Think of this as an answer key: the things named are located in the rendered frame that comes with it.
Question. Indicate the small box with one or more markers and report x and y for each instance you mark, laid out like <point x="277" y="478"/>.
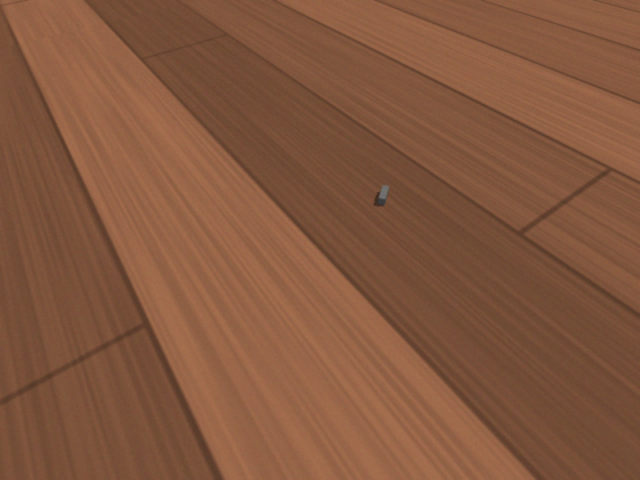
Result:
<point x="383" y="195"/>

